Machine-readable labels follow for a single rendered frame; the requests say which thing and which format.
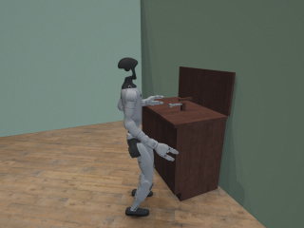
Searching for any tap lever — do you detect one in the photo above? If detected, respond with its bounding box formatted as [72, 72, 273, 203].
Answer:
[168, 104, 182, 107]

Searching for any right robot thigh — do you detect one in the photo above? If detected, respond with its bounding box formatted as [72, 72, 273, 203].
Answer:
[128, 140, 154, 186]

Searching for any robot right hand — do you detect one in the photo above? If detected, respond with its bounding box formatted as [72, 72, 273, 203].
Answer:
[155, 142, 179, 162]

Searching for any left robot upper arm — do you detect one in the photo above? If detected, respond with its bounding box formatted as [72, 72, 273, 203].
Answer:
[117, 97, 124, 112]

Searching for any counter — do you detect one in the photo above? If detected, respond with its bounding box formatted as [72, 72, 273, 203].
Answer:
[142, 66, 236, 201]

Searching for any right robot forearm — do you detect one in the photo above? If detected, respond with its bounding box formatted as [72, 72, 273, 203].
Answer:
[126, 122, 158, 149]

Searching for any robot torso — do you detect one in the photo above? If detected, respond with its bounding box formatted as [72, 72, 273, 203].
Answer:
[121, 85, 143, 147]

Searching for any left robot forearm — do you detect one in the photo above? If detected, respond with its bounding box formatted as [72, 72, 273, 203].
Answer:
[142, 99, 148, 106]

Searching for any right robot upper arm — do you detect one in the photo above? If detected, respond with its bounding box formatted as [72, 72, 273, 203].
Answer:
[123, 89, 138, 129]

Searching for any robot left hand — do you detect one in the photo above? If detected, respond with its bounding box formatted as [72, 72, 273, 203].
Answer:
[146, 95, 164, 106]

